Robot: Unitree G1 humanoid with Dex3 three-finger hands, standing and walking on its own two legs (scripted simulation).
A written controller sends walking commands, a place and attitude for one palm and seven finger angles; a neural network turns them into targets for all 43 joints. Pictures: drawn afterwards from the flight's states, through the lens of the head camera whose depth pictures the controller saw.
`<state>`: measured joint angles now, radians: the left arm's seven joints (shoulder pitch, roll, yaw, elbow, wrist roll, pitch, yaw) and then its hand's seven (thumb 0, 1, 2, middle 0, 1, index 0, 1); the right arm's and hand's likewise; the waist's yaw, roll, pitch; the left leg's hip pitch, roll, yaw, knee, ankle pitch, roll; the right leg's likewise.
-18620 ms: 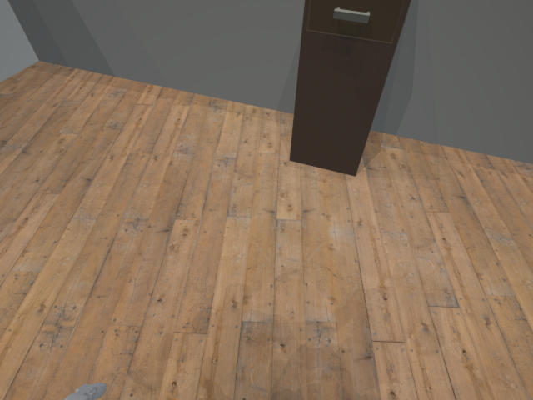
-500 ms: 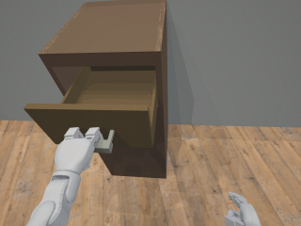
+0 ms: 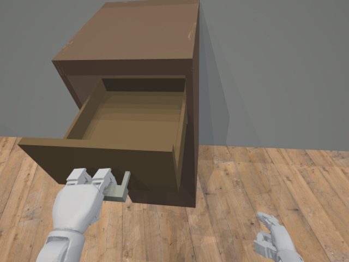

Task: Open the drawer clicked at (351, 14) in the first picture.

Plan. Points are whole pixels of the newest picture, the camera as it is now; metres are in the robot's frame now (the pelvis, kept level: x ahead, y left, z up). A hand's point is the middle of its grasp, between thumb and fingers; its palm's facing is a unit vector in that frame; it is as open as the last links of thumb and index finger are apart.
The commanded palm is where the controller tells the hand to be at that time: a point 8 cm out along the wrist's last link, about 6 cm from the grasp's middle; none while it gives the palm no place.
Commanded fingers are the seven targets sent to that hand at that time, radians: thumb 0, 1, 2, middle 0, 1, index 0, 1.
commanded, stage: pull the drawer open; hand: left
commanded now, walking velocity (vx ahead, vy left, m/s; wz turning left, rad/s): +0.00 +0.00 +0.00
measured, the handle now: (100, 182) +0.26 +0.21 +0.06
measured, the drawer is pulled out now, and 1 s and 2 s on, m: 0.25 0.30 0.29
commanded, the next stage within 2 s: open the thumb to release the handle in 0.64 s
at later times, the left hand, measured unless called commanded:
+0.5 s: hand (83, 237) +0.15 +0.21 +0.04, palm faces +0.01 -0.12 -0.99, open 6.2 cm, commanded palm +0.12 +0.22 +0.10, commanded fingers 0.00 0.90 0.90 -0.40 -1.35 -0.40 -1.35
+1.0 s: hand (84, 231) +0.16 +0.21 +0.04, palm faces +0.06 -0.13 -0.99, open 7.4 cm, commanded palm +0.13 +0.22 +0.10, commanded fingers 0.00 -0.08 0.48 -0.33 -1.25 -0.33 -1.25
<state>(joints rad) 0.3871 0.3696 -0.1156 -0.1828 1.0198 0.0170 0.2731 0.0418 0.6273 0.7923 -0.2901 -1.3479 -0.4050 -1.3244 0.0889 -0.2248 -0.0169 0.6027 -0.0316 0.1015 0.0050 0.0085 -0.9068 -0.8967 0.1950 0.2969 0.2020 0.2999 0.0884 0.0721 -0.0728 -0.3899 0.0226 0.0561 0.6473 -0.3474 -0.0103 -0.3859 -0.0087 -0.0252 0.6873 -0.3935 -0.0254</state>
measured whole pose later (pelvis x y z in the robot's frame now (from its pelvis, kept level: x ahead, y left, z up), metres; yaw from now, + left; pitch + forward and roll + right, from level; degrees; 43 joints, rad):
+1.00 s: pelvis -0.01 +0.00 -0.01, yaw +0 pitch +6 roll +1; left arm 0.56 0.38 -0.08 -0.30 1.00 0.00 0.34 0.01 0.42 0.70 -0.38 -1.31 -0.39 -1.30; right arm 0.12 -0.24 -0.01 0.58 -0.03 0.11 0.01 0.01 -0.91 -0.90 0.19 0.30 0.20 0.30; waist 0.10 0.07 -0.09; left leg -0.44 0.03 0.05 0.72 -0.37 -0.02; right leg -0.44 0.00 -0.03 0.75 -0.41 -0.03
